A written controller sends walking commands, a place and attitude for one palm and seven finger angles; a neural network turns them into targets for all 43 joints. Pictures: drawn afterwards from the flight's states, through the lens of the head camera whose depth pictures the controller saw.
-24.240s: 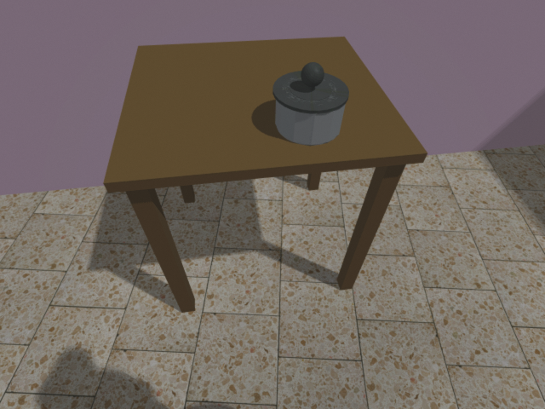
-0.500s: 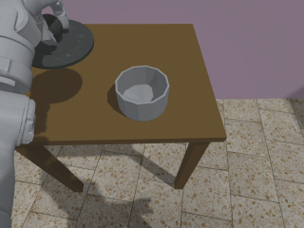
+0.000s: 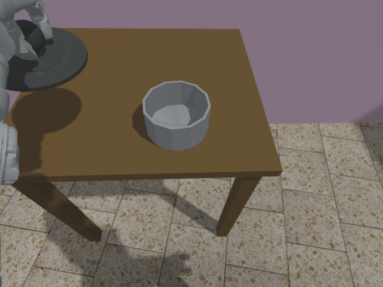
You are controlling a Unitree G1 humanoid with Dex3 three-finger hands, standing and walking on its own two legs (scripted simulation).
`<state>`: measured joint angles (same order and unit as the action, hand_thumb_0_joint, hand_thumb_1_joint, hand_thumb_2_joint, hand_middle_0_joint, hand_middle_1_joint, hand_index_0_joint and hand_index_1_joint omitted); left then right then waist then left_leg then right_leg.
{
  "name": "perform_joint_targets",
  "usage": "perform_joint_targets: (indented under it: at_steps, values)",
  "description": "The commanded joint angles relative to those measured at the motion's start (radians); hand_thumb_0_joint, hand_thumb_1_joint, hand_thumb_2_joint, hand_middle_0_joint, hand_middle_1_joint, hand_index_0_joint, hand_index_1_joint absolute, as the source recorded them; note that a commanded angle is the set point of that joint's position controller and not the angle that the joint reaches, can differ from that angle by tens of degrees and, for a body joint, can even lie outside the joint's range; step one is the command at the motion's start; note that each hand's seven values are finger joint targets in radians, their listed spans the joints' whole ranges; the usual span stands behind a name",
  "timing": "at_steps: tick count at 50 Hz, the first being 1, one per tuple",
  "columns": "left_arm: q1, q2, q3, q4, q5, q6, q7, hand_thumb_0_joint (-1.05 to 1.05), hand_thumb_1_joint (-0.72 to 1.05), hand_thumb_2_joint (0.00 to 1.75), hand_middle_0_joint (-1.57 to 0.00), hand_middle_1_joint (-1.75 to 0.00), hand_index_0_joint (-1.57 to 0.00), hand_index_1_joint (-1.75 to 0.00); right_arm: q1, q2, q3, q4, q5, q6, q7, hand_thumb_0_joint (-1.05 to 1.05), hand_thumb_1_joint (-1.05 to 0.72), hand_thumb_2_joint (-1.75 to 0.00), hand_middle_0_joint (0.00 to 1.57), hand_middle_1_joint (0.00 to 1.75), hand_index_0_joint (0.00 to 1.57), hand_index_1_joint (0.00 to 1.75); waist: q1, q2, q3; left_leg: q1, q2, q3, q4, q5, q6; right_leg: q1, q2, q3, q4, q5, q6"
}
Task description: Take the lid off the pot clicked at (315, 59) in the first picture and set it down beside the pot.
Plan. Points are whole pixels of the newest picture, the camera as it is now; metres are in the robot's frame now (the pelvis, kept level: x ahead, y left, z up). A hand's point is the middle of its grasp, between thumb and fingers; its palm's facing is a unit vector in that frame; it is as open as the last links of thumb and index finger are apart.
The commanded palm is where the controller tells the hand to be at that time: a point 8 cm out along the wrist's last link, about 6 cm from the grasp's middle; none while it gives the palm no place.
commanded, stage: lower the lid onto the table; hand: left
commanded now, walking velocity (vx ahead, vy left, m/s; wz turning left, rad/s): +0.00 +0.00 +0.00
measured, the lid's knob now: (27, 36) +0.51 +0.27 +0.24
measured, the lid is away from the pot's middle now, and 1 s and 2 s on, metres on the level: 0.26 0.24 0.24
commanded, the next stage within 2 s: none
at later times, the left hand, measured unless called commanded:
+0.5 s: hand (42, 48) +0.50 +0.25 +0.23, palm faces -0.34 -0.10 -0.93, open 8.1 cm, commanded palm +0.51 +0.25 +0.30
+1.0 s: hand (51, 63) +0.51 +0.26 +0.19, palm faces -0.39 -0.11 -0.92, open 8.1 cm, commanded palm +0.52 +0.25 +0.26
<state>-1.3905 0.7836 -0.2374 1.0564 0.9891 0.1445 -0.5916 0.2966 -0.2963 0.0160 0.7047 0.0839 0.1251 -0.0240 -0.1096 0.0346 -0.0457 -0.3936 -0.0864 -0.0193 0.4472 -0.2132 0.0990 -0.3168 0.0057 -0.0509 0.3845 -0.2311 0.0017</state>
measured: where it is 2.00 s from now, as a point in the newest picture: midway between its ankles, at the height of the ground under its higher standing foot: outside the picture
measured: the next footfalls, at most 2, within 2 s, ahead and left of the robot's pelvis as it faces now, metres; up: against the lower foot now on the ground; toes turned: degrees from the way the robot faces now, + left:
none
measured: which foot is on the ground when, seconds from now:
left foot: down 0.00-1.00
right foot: down 0.00-1.00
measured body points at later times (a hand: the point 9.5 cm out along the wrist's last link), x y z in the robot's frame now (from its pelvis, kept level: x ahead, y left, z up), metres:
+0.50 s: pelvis +0.00 +0.01 +0.00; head +0.06 +0.01 +0.44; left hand +0.51 +0.25 +0.28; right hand +0.03 -0.27 -0.13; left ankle -0.01 +0.05 -0.74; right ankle -0.03 -0.13 -0.74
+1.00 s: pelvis +0.01 +0.00 +0.00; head +0.09 +0.00 +0.44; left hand +0.52 +0.26 +0.24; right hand +0.03 -0.28 -0.13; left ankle -0.01 +0.05 -0.74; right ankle -0.03 -0.13 -0.74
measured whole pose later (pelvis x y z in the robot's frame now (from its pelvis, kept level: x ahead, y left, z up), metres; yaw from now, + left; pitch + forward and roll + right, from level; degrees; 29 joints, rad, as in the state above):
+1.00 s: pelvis +0.01 +0.00 +0.00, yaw -1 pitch +12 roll -2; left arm -1.31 0.75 -0.18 1.12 0.97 0.09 -0.55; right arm 0.31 -0.30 0.00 0.71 0.08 0.12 -0.01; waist -0.13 0.04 -0.05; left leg -0.44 -0.08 -0.01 0.47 -0.24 0.10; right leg -0.36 0.01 -0.04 0.40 -0.25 0.01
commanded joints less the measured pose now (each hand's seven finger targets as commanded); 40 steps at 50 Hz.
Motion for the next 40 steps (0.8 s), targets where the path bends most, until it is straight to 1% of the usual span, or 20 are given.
perform_joint_targets:
  at_steps: [1, 3, 7, 10, 11, 12, 15, 17, 20, 21, 23, 24, 27, 30, 33, 34, 37, 38, 39, 40]
  values:
    - [-0.622, 0.231, 0.100, -0.244, 0.005, -0.027, 0.066, 0.00, 0.59, 1.00, -0.88, -1.07, -0.82, -1.05, 0.041, -0.158, -0.049, -0.072, -0.006, -0.031, -0.017, 0.00, -0.90, -0.90, 0.20, 0.30, 0.20, 0.30, -0.012, 0.091, -0.476, 0.477, 0.058, -0.101, 0.051, 0.539, -0.029, -0.048, 0.048, -0.004, -0.020, 0.225, -0.042]
    - [-0.576, 0.208, 0.084, -0.209, -0.019, -0.034, 0.057, 0.00, 0.59, 1.00, -0.88, -1.07, -0.82, -1.05, 0.047, -0.164, -0.049, -0.072, 0.000, -0.029, -0.021, 0.00, -0.90, -0.90, 0.20, 0.30, 0.20, 0.30, -0.012, 0.075, -0.446, 0.433, 0.058, -0.083, 0.040, 0.488, -0.021, -0.034, 0.033, -0.004, -0.026, 0.231, -0.044]
    - [-0.632, 0.161, 0.036, -0.132, -0.019, 0.025, 0.053, 0.00, 0.59, 1.00, -0.88, -1.07, -0.82, -1.05, 0.036, -0.168, -0.044, -0.047, 0.011, -0.032, -0.011, 0.00, -0.90, -0.90, 0.20, 0.30, 0.20, 0.30, -0.024, 0.065, -0.371, 0.397, 0.053, -0.094, 0.020, 0.402, -0.027, -0.065, 0.043, -0.014, -0.026, 0.190, -0.044]
    - [-0.706, 0.139, 0.017, -0.225, -0.001, 0.017, 0.062, 0.00, 0.59, 1.00, -0.88, -1.07, -0.82, -1.05, 0.036, -0.166, -0.047, -0.050, 0.001, -0.045, -0.011, 0.00, -0.90, -0.90, 0.20, 0.30, 0.20, 0.30, -0.025, 0.126, -0.446, 0.471, 0.057, -0.110, 0.033, 0.464, -0.039, -0.076, 0.048, -0.013, -0.024, 0.189, -0.045]
    - [-0.712, 0.163, 0.044, -0.240, 0.003, 0.012, 0.067, 0.00, 0.59, 1.00, -0.88, -1.07, -0.82, -1.05, 0.042, -0.166, -0.049, -0.047, -0.003, -0.051, -0.014, 0.00, -0.90, -0.90, 0.20, 0.30, 0.20, 0.30, -0.021, 0.121, -0.466, 0.488, 0.061, -0.113, 0.033, 0.464, -0.040, -0.072, 0.049, -0.013, -0.024, 0.181, -0.046]
    - [-0.692, 0.129, 0.018, -0.213, 0.003, 0.012, 0.067, 0.00, 0.59, 1.00, -0.88, -1.07, -0.82, -1.05, 0.047, -0.163, -0.049, -0.048, -0.001, -0.055, -0.017, 0.00, -0.90, -0.90, 0.20, 0.30, 0.20, 0.30, -0.026, 0.107, -0.458, 0.488, 0.061, -0.116, 0.034, 0.469, -0.041, -0.084, 0.051, -0.015, -0.024, 0.177, -0.045]
    - [-0.663, 0.195, 0.080, -0.192, 0.001, -0.004, 0.073, 0.00, 0.59, 1.00, -0.88, -1.07, -0.82, -1.05, 0.053, -0.169, -0.050, -0.047, -0.005, -0.055, -0.018, 0.00, -0.90, -0.90, 0.20, 0.30, 0.20, 0.30, -0.019, 0.078, -0.479, 0.459, 0.057, -0.109, 0.035, 0.459, -0.039, -0.049, 0.046, -0.009, -0.012, 0.198, -0.043]
    - [-0.621, 0.185, 0.079, -0.125, -0.006, -0.002, 0.073, 0.00, 0.59, 1.00, -0.88, -1.07, -0.82, -1.05, 0.059, -0.169, -0.049, -0.043, -0.003, -0.055, -0.019, 0.00, -0.90, -0.90, 0.20, 0.30, 0.20, 0.30, -0.021, 0.034, -0.438, 0.415, 0.052, -0.100, 0.030, 0.413, -0.031, -0.046, 0.043, -0.010, -0.013, 0.198, -0.042]
    - [-0.639, 0.210, 0.091, -0.136, 0.004, -0.008, 0.081, 0.00, 0.59, 1.00, -0.88, -1.07, -0.82, -1.05, 0.056, -0.172, -0.049, -0.048, -0.006, -0.051, -0.015, 0.00, -0.90, -0.90, 0.20, 0.30, 0.20, 0.30, -0.016, 0.064, -0.446, 0.413, 0.054, -0.096, 0.033, 0.450, -0.036, -0.046, 0.042, -0.005, -0.003, 0.221, -0.045]
    - [-0.653, 0.157, 0.049, -0.127, 0.003, -0.005, 0.080, 0.00, 0.59, 1.00, -0.88, -1.07, -0.82, -1.05, 0.060, -0.170, -0.048, -0.043, -0.005, -0.051, -0.014, 0.00, -0.90, -0.90, 0.20, 0.30, 0.20, 0.30, -0.026, 0.071, -0.423, 0.418, 0.055, -0.102, 0.034, 0.461, -0.040, -0.071, 0.045, -0.011, -0.007, 0.214, -0.045]
    - [-0.637, 0.143, 0.044, -0.129, -0.001, -0.011, 0.082, 0.00, 0.59, 1.00, -0.88, -1.07, -0.82, -1.05, 0.077, -0.173, -0.052, -0.043, -0.006, -0.054, -0.015, 0.00, -0.90, -0.90, 0.20, 0.30, 0.20, 0.30, -0.023, 0.094, -0.421, 0.433, 0.066, -0.103, 0.038, 0.501, -0.049, -0.087, 0.042, -0.014, -0.012, 0.211, -0.048]
    - [-0.633, 0.197, 0.089, -0.127, 0.014, -0.012, 0.090, 0.00, 0.59, 1.00, -0.88, -1.07, -0.82, -1.05, 0.075, -0.172, -0.051, -0.043, -0.009, -0.053, -0.012, 0.00, -0.90, -0.90, 0.20, 0.30, 0.20, 0.30, -0.018, 0.088, -0.434, 0.432, 0.064, -0.109, 0.048, 0.511, -0.048, -0.077, 0.048, -0.011, -0.003, 0.218, -0.046]
    - [-0.605, 0.257, 0.130, -0.101, 0.022, -0.024, 0.097, 0.00, 0.59, 1.00, -0.88, -1.07, -0.82, -1.05, 0.082, -0.172, -0.047, -0.055, -0.009, -0.054, -0.018, 0.00, -0.90, -0.90, 0.20, 0.30, 0.20, 0.30, -0.015, 0.041, -0.473, 0.402, 0.056, -0.093, 0.049, 0.494, -0.038, -0.020, 0.045, 0.001, 0.006, 0.256, -0.041]
    - [-0.620, 0.202, 0.083, -0.119, 0.013, -0.030, 0.097, 0.00, 0.59, 1.00, -0.88, -1.07, -0.82, -1.05, 0.087, -0.173, -0.054, -0.055, -0.008, -0.050, -0.016, 0.00, -0.90, -0.90, 0.20, 0.30, 0.20, 0.30, -0.024, 0.063, -0.479, 0.420, 0.057, -0.094, 0.057, 0.537, -0.037, -0.042, 0.049, 0.001, 0.006, 0.274, -0.039]
    - [-0.641, 0.204, 0.089, -0.186, 0.008, -0.043, 0.100, 0.00, 0.59, 1.00, -0.88, -1.07, -0.82, -1.05, 0.104, -0.176, -0.064, -0.060, -0.012, -0.053, -0.016, 0.00, -0.90, -0.90, 0.20, 0.30, 0.20, 0.30, -0.021, 0.125, -0.528, 0.493, 0.068, -0.108, 0.073, 0.644, -0.051, -0.069, 0.048, -0.002, 0.005, 0.281, -0.044]
    - [-0.638, 0.246, 0.130, -0.187, 0.016, -0.046, 0.104, 0.00, 0.59, 1.00, -0.88, -1.07, -0.82, -1.05, 0.102, -0.173, -0.064, -0.054, -0.016, -0.054, -0.013, 0.00, -0.90, -0.90, 0.20, 0.30, 0.20, 0.30, -0.018, 0.119, -0.531, 0.496, 0.066, -0.114, 0.082, 0.652, -0.046, -0.068, 0.055, 0.005, 0.010, 0.283, -0.040]
    - [-0.567, 0.234, 0.125, -0.121, 0.007, -0.048, 0.099, 0.00, 0.59, 1.00, -0.88, -1.07, -0.82, -1.05, 0.112, -0.173, -0.062, -0.050, -0.010, -0.048, -0.012, 0.00, -0.90, -0.90, 0.20, 0.30, 0.20, 0.30, -0.024, 0.083, -0.504, 0.460, 0.061, -0.100, 0.081, 0.625, -0.040, -0.063, 0.055, 0.001, 0.012, 0.291, -0.035]
    - [-0.552, 0.183, 0.091, -0.131, -0.009, -0.051, 0.095, 0.00, 0.59, 1.00, -0.88, -1.07, -0.82, -1.05, 0.117, -0.175, -0.065, -0.053, -0.010, -0.046, -0.013, 0.00, -0.90, -0.90, 0.20, 0.30, 0.20, 0.30, -0.023, 0.108, -0.505, 0.470, 0.063, -0.097, 0.082, 0.676, -0.045, -0.069, 0.048, -0.003, 0.011, 0.314, -0.040]
    - [-0.561, 0.254, 0.150, -0.154, 0.004, -0.052, 0.102, 0.00, 0.59, 1.00, -0.88, -1.07, -0.82, -1.05, 0.109, -0.176, -0.066, -0.051, -0.015, -0.045, -0.007, 0.00, -0.90, -0.90, 0.20, 0.30, 0.20, 0.30, -0.012, 0.102, -0.515, 0.472, 0.064, -0.105, 0.088, 0.678, -0.044, -0.063, 0.054, 0.003, 0.018, 0.310, -0.037]
    - [-0.567, 0.238, 0.131, -0.168, 0.005, -0.054, 0.102, 0.00, 0.59, 1.00, -0.88, -1.07, -0.82, -1.05, 0.105, -0.174, -0.066, -0.058, -0.016, -0.042, -0.004, 0.00, -0.90, -0.90, 0.20, 0.30, 0.20, 0.30, -0.014, 0.115, -0.529, 0.479, 0.059, -0.103, 0.092, 0.697, -0.041, -0.060, 0.056, 0.007, 0.019, 0.322, -0.037]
